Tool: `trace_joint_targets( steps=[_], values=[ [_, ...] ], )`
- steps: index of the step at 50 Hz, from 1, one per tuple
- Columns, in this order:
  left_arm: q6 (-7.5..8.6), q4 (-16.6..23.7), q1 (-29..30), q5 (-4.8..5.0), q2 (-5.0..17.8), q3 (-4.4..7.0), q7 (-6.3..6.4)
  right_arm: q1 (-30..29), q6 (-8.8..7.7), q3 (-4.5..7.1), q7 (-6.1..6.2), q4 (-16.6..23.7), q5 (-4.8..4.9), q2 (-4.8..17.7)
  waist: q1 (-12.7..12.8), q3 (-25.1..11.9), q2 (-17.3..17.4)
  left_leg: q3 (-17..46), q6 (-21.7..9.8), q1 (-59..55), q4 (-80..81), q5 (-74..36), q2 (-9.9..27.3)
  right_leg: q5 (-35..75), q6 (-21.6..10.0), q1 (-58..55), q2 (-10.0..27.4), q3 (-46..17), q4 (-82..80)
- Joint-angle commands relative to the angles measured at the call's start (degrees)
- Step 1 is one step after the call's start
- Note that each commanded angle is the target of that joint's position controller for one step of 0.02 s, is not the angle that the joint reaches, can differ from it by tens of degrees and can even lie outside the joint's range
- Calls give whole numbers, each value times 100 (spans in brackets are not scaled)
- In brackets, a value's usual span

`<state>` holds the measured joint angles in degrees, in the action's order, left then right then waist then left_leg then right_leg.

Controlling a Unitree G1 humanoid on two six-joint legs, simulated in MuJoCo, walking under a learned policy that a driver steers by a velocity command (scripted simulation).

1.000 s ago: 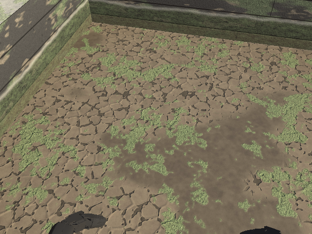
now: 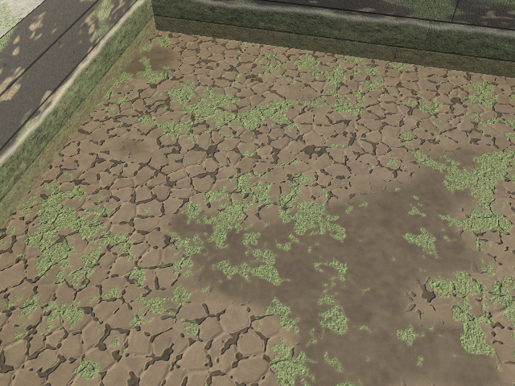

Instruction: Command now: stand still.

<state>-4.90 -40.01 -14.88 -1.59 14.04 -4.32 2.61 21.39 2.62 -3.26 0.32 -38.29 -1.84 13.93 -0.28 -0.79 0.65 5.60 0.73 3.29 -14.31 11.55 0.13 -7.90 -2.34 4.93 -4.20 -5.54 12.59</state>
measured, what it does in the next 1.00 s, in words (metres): stands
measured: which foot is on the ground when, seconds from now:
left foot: down 0.00-1.00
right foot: down 0.00-1.00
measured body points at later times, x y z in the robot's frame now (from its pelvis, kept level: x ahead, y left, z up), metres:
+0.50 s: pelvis +0.00 +0.00 +0.00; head +0.00 +0.00 +0.45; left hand +0.18 +0.22 -0.09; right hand +0.15 -0.21 -0.09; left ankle -0.04 +0.13 -0.75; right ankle -0.02 -0.10 -0.75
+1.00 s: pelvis +0.00 +0.00 +0.00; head +0.00 +0.00 +0.45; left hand +0.22 +0.21 -0.06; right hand +0.20 -0.21 -0.07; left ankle -0.04 +0.13 -0.75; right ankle -0.02 -0.10 -0.75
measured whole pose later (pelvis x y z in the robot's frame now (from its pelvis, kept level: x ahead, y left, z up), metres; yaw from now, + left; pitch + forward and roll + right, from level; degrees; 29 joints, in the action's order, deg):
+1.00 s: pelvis +0.00 +0.00 +0.00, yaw +0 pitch +0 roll +0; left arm -3.5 -29.7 -4.3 -5.1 14.7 -8.4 1.0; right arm 9.0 1.4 -7.6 -0.6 -28.3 -5.0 14.6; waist -0.6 -0.8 0.4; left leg 5.5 0.6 4.7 -17.8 13.5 -0.4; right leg -10.6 -1.8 7.1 -4.2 -6.6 17.7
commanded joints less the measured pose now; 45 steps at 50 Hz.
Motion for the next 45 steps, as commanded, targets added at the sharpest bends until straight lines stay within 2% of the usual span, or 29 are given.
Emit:
trace_joint_targets(
  steps=[1,3,5,6,8,12,13,15,22,23,25,34,36,45],
  values=[
    [35,318,12,-34,445,133,50,313,-38,145,19,237,-45,458,0,-72,4,208,-203,560,222,-809,208,1154,-356,-601,532,-512,76],
    [32,277,3,-12,494,158,53,278,-46,173,13,227,-17,487,18,169,-5,208,-220,645,295,-680,208,945,-340,-437,530,-525,0],
    [48,240,-41,-19,496,154,65,314,-64,179,15,209,-16,496,20,95,-3,209,-225,598,351,-548,207,761,-332,-478,523,-527,-37],
    [73,370,47,32,611,149,30,108,-72,178,23,382,12,593,30,105,-21,278,-159,546,305,-1188,268,1334,-290,-464,553,-546,-53],
    [95,463,159,-44,512,85,34,-1,-69,121,54,474,-52,521,9,-100,20,270,-106,420,246,-1414,255,1533,-257,-581,533,-517,13],
    [112,677,306,-142,472,-23,43,-197,-84,21,74,695,-143,483,-2,-110,11,220,-55,437,190,-1339,189,1414,-211,-545,491,-497,74],
    [122,655,415,-190,390,-41,88,-186,-103,1,72,643,-184,402,-29,-52,13,177,-104,534,269,-674,137,763,-227,-484,457,-507,63],
    [142,770,536,-201,437,-65,105,-348,-144,-30,52,762,-176,407,3,120,-6,179,-113,670,266,-568,137,589,-200,-341,462,-546,64],
    [173,1026,844,-279,484,-141,64,-737,-203,-112,-5,1038,-228,459,13,-167,-12,225,-82,559,48,-1119,187,1215,-188,-460,497,-608,322],
    [130,1046,859,-315,473,-155,55,-769,-212,-138,-34,1058,-270,441,18,-233,30,227,-97,537,50,-1079,186,1133,-210,-498,511,-616,326],
    [103,1126,979,-336,484,-169,35,-916,-231,-162,-67,1137,-280,435,26,-207,11,242,-106,557,21,-1110,202,1129,-198,-463,521,-633,348],
    [140,1364,1309,-366,535,-201,-50,-1289,-243,-225,-98,1345,-310,493,11,-372,-40,311,-110,480,-93,-1242,288,1270,-145,-451,575,-694,452],
    [208,1417,1392,-341,558,-205,-66,-1363,-228,-222,-66,1392,-286,529,-7,-416,-79,332,-87,452,-142,-1333,314,1415,-104,-434,581,-707,489],
    [239,1552,1546,-354,587,-224,-132,-1548,-211,-259,-70,1502,-316,554,-24,-506,6,371,-87,463,-193,-1294,365,1383,-77,-439,616,-749,532]
  ],
)
Velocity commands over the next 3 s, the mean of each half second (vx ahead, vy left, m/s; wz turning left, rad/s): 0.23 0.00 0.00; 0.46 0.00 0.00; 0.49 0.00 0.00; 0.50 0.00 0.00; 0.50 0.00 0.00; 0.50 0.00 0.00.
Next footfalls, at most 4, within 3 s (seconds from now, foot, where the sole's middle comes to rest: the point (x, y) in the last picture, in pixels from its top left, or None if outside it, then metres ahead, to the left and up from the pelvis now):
none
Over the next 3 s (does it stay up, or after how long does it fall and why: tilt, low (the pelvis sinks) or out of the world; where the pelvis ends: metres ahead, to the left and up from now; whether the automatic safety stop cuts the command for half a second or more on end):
stays up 0.00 0.00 0.00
